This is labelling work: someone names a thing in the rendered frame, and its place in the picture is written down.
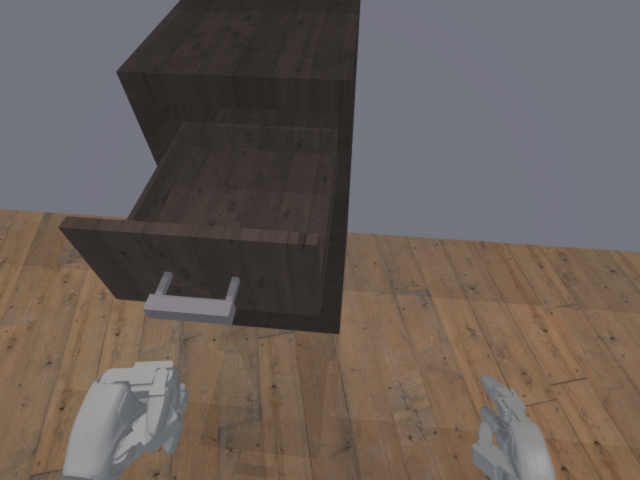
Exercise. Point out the cabinet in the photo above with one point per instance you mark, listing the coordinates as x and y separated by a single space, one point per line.
256 62

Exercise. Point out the left robot hand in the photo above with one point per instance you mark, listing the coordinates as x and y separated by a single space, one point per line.
145 398

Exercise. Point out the drawer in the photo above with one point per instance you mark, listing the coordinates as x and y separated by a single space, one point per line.
226 200

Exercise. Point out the right robot hand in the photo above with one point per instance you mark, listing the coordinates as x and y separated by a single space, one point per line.
520 441

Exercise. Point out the handle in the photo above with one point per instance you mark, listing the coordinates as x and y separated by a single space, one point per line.
216 311

